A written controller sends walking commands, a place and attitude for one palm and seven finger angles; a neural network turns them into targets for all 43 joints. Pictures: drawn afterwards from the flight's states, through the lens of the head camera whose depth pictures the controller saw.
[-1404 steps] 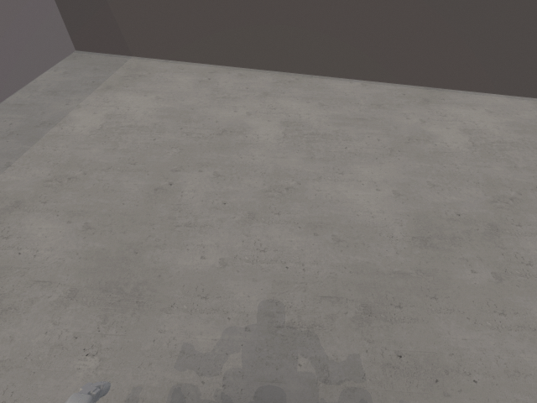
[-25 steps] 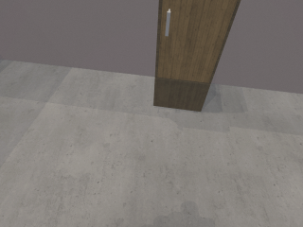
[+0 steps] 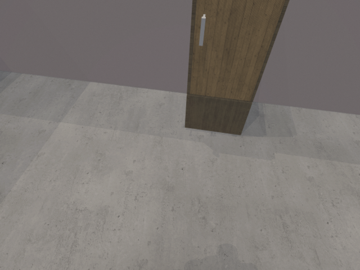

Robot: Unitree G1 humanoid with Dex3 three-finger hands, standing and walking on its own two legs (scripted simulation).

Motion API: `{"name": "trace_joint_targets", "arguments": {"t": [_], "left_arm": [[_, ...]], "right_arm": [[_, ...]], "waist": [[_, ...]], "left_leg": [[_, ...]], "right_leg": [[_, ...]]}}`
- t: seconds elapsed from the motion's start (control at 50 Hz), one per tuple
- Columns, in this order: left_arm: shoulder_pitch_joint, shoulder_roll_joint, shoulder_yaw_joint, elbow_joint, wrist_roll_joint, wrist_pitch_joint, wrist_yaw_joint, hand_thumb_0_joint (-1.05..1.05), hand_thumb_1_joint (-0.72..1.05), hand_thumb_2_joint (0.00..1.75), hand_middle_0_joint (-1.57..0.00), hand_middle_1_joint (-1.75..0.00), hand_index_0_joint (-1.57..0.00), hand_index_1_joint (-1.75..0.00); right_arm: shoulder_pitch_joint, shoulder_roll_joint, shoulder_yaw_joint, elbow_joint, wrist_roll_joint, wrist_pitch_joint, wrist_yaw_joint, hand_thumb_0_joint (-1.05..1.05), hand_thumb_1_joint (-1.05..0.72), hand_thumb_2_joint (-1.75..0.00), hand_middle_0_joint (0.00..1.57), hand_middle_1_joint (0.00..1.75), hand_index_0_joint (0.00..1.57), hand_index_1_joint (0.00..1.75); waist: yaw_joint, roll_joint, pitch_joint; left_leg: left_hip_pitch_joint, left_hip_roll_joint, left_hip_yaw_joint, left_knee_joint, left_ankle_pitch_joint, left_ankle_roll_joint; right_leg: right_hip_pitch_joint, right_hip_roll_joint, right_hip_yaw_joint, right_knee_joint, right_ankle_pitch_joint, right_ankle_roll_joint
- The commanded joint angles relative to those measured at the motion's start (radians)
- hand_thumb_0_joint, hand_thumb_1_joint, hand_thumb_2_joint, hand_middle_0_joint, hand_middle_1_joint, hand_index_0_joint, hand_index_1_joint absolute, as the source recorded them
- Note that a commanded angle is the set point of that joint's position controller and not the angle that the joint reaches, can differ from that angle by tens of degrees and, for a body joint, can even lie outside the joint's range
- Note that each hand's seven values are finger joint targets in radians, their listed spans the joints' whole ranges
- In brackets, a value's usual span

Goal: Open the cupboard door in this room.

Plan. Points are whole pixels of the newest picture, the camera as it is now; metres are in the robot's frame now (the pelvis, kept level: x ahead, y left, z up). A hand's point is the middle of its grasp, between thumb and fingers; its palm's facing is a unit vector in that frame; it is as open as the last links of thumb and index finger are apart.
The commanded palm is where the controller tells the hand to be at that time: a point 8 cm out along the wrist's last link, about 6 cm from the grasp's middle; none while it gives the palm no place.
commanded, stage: look at it before walking up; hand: left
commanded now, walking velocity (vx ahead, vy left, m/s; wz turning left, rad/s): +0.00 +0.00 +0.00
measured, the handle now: (202, 30) +1.16 -0.04 +0.00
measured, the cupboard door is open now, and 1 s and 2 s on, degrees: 0 0 0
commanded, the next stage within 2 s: walk to a spot facing it in 0.36 s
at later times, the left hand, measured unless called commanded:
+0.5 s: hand out of the picture -0.02 +0.18 -0.17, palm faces +0.02 -0.98 -0.21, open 7.4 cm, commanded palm none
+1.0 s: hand out of the picture +0.05 +0.11 -0.16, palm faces -0.11 -0.97 -0.22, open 7.4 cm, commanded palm none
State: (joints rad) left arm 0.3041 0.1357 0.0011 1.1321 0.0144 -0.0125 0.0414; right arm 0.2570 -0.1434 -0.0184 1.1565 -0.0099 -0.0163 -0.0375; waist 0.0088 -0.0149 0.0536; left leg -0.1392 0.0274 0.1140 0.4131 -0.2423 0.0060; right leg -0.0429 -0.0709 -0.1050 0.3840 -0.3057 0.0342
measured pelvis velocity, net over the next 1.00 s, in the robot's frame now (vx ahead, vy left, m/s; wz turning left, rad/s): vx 0.06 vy -0.07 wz -0.23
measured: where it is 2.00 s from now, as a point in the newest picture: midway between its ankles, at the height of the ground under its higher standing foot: (200, 249)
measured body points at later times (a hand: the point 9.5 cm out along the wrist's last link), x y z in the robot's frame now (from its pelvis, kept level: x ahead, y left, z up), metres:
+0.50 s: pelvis -0.02 +0.00 +0.00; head +0.00 +0.00 +0.45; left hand -0.02 +0.23 -0.16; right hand +0.00 -0.24 -0.15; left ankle -0.01 +0.11 -0.74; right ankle -0.06 -0.13 -0.74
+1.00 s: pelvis +0.06 -0.07 +0.00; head +0.09 -0.09 +0.44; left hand +0.06 +0.17 -0.14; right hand +0.08 -0.31 -0.17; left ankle +0.08 +0.08 -0.65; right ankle +0.00 -0.12 -0.74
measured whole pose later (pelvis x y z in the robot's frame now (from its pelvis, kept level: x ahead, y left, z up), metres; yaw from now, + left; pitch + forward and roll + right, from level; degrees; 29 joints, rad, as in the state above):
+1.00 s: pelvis +0.06 -0.07 +0.00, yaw -13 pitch +1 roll +2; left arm 0.40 0.13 0.04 1.07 0.02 -0.05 0.00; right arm 0.17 -0.21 -0.07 1.05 -0.04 0.01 0.02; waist 0.05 0.02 0.05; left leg -0.53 0.10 0.07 1.15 -0.28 -0.04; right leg -0.16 0.01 -0.07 0.47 -0.33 -0.07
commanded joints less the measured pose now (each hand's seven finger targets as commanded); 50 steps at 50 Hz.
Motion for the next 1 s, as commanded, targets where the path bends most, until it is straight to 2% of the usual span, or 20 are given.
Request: {"name": "trace_joint_targets", "arguments": {"t": [0.0,0.14,0.44,0.48,0.5,0.56,0.6,0.62,0.64,0.68,0.72,0.74,0.76,0.78,0.8,0.82,0.84,0.88,0.92,0.98], "left_arm": [[0.081,0.102,0.013,-0.015,-0.004,-0.01,0.004,0.0,0.9,0.9,-0.2,-0.3,-0.2,-0.3],[0.066,0.118,0.017,-0.018,-0.003,-0.011,0.001,0.0,0.9,0.9,-0.2,-0.3,-0.2,-0.3],[0.017,0.181,0.029,-0.036,-0.001,-0.018,-0.006,0.0,0.9,0.9,-0.2,-0.3,-0.2,-0.3],[0.035,0.124,0.02,-0.024,-0.004,-0.008,-0.006,0.0,0.9,0.9,-0.2,-0.3,-0.2,-0.3],[0.041,0.123,0.023,-0.026,-0.003,0.002,-0.009,0.0,0.9,0.9,-0.2,-0.3,-0.2,-0.3],[0.013,0.136,0.042,-0.061,0.007,0.019,-0.032,0.0,0.9,0.9,-0.2,-0.3,-0.2,-0.3],[-0.001,0.118,0.048,-0.092,0.012,0.026,-0.048,0.0,0.9,0.9,-0.2,-0.3,-0.2,-0.3],[-0.026,0.109,0.051,-0.116,0.013,0.03,-0.054,0.0,0.9,0.9,-0.2,-0.3,-0.2,-0.3],[-0.058,0.109,0.057,-0.139,0.013,0.029,-0.059,0.0,0.9,0.9,-0.2,-0.3,-0.2,-0.3],[-0.066,0.098,0.066,-0.16,0.013,0.019,-0.069,0.0,0.9,0.9,-0.2,-0.3,-0.2,-0.3],[-0.01,0.084,0.07,-0.156,0.011,0.015,-0.074,0.0,0.9,0.9,-0.2,-0.3,-0.2,-0.3],[0.055,0.081,0.073,-0.136,0.01,0.013,-0.073,0.0,0.9,0.9,-0.2,-0.3,-0.2,-0.3],[0.162,0.089,0.078,-0.099,0.011,0.008,-0.07,0.0,0.9,0.9,-0.2,-0.3,-0.2,-0.3],[0.281,0.154,0.088,-0.064,0.017,-0.002,-0.059,0.0,0.9,0.9,-0.2,-0.3,-0.2,-0.3],[0.332,0.255,0.099,-0.041,0.016,-0.017,-0.042,0.0,0.9,0.9,-0.2,-0.3,-0.2,-0.3],[0.322,0.248,0.098,-0.062,0.0,-0.017,-0.024,0.0,0.9,0.9,-0.2,-0.3,-0.2,-0.3],[0.246,0.24,0.097,-0.081,-0.001,-0.025,-0.021,0.0,0.9,0.9,-0.2,-0.3,-0.2,-0.3],[0.169,0.186,0.082,-0.096,0.003,-0.039,-0.027,0.0,0.9,0.9,-0.2,-0.3,-0.2,-0.3],[0.15,0.154,0.071,-0.1,0.006,-0.053,-0.027,0.0,0.9,0.9,-0.2,-0.3,-0.2,-0.3],[0.199,0.156,0.069,-0.073,0.004,-0.071,-0.028,0.0,0.9,0.9,-0.2,-0.3,-0.2,-0.3]], "right_arm": [[0.058,-0.101,-0.014,-0.029,0.006,-0.012,-0.001,0.0,-0.9,-0.9,0.2,0.3,0.2,0.3],[0.043,-0.116,-0.017,-0.034,0.006,-0.013,0.001,0.0,-0.9,-0.9,0.2,0.3,0.2,0.3],[-0.002,-0.177,-0.027,-0.051,0.005,-0.02,0.005,0.0,-0.9,-0.9,0.2,0.3,0.2,0.3],[0.029,-0.121,-0.017,-0.034,-0.001,-0.014,0.005,0.0,-0.9,-0.9,0.2,0.3,0.2,0.3],[0.046,-0.119,-0.022,-0.035,-0.003,-0.006,0.006,0.0,-0.9,-0.9,0.2,0.3,0.2,0.3],[0.04,-0.173,-0.049,-0.065,-0.01,0.007,0.008,0.0,-0.9,-0.9,0.2,0.3,0.2,0.3],[0.057,-0.237,-0.073,-0.088,-0.012,0.008,0.008,0.0,-0.9,-0.9,0.2,0.3,0.2,0.3],[0.064,-0.246,-0.081,-0.094,-0.014,0.002,0.009,0.0,-0.9,-0.9,0.2,0.3,0.2,0.3],[0.072,-0.246,-0.083,-0.097,-0.017,-0.004,0.011,0.0,-0.9,-0.9,0.2,0.3,0.2,0.3],[0.04,-0.244,-0.084,-0.112,-0.022,-0.013,0.013,0.0,-0.9,-0.9,0.2,0.3,0.2,0.3],[-0.026,-0.24,-0.083,-0.135,-0.025,-0.016,0.015,0.0,-0.9,-0.9,0.2,0.3,0.2,0.3],[-0.058,-0.232,-0.081,-0.141,-0.024,-0.015,0.016,0.0,-0.9,-0.9,0.2,0.3,0.2,0.3],[-0.092,-0.223,-0.077,-0.15,-0.023,-0.011,0.019,0.0,-0.9,-0.9,0.2,0.3,0.2,0.3],[-0.117,-0.169,-0.066,-0.173,-0.013,-0.01,0.024,0.0,-0.9,-0.9,0.2,0.3,0.2,0.3],[-0.167,-0.1,-0.045,-0.23,-0.01,-0.011,0.033,0.0,-0.9,-0.9,0.2,0.3,0.2,0.3],[-0.218,-0.136,-0.051,-0.263,-0.013,-0.012,0.04,0.0,-0.9,-0.9,0.2,0.3,0.2,0.3],[-0.209,-0.141,-0.059,-0.25,-0.012,-0.011,0.046,0.0,-0.9,-0.9,0.2,0.3,0.2,0.3],[-0.198,-0.137,-0.063,-0.228,-0.019,-0.014,0.049,0.0,-0.9,-0.9,0.2,0.3,0.2,0.3],[-0.147,-0.12,-0.063,-0.195,-0.023,-0.013,0.055,0.0,-0.9,-0.9,0.2,0.3,0.2,0.3],[-0.123,-0.098,-0.057,-0.186,-0.021,-0.008,0.057,0.0,-0.9,-0.9,0.2,0.3,0.2,0.3]], "waist": [[-0.005,-0.008,0.034],[-0.005,-0.004,0.05],[-0.004,0.005,0.016],[-0.012,0.016,-0.003],[-0.014,0.026,0.004],[-0.023,0.104,0.084],[-0.032,0.209,0.088],[-0.04,0.235,0.091],[-0.046,0.214,0.101],[-0.027,0.168,0.084],[0.013,0.129,0.052],[0.048,0.091,0.032],[0.101,0.006,0.004],[0.156,-0.226,-0.016],[0.17,-0.511,0.039],[0.158,-0.323,0.069],[0.109,-0.193,0.097],[0.067,-0.116,0.131],[0.034,-0.034,0.087],[0.025,-0.047,0.03]], "left_leg": [[0.033,0.099,-0.096,-0.059,0.243,0.018],[0.017,0.1,-0.098,-0.079,0.18,0.017],[0.024,0.107,-0.107,-0.086,0.183,0.02],[0.044,0.108,-0.08,-0.063,0.127,0.004],[0.046,0.112,-0.073,-0.053,0.03,0.004],[0.004,0.178,-0.139,-0.12,-0.323,0.032],[-0.01,0.301,-0.26,-0.215,-0.503,0.098],[-0.001,0.356,-0.296,-0.254,-0.494,0.14],[0.007,0.384,-0.309,-0.264,-0.462,0.163],[-0.017,0.388,-0.237,-0.24,-0.387,0.148],[-0.104,0.361,-0.133,-0.188,-0.337,0.108],[-0.157,0.334,-0.077,-0.116,-0.334,0.084],[-0.242,0.286,-0.01,0.043,-0.358,0.051],[-0.351,0.173,0.09,0.322,-0.368,0.004],[-0.622,0.039,0.108,0.638,-0.438,-0.042],[-0.649,0.053,-0.026,0.735,-0.349,-0.031],[-0.64,0.093,-0.066,0.773,-0.234,-0.024],[-0.632,0.116,-0.101,0.801,-0.107,-0.028],[-0.572,0.116,-0.088,0.76,-0.013,-0.044],[-0.588,0.098,-0.071,0.732,0.048,-0.061]], "right_leg": [[-0.097,-0.07,0.063,-0.076,0.238,-0.034],[-0.111,-0.069,0.07,-0.09,0.19,-0.037],[-0.101,-0.074,0.076,-0.096,0.198,-0.044],[-0.117,-0.064,0.087,-0.086,0.155,-0.041],[-0.146,-0.054,0.087,-0.062,0.061,-0.048],[-0.303,-0.001,0.069,0.045,-0.158,-0.056],[-0.385,0.054,-0.012,0.298,-0.168,-0.048],[-0.443,0.031,-0.005,0.432,-0.208,-0.048],[-0.489,0.001,0.028,0.496,-0.231,-0.052],[-0.469,-0.033,0.04,0.48,-0.217,-0.053],[-0.321,-0.028,0.017,0.38,-0.172,-0.051],[-0.213,-0.01,-0.006,0.3,-0.113,-0.049],[-0.063,0.025,-0.038,0.19,-0.034,-0.046],[0.037,-0.033,0.086,0.008,-0.118,-0.053],[0.068,-0.254,0.521,-0.188,-0.246,-0.139],[0.008,-0.327,0.699,-0.276,-0.28,-0.2],[-0.033,-0.318,0.649,-0.26,-0.312,-0.228],[-0.099,-0.273,0.564,-0.224,-0.234,-0.207],[-0.084,-0.215,0.427,-0.202,-0.04,-0.179],[0.012,-0.165,0.295,-0.154,0.291,-0.156]]}}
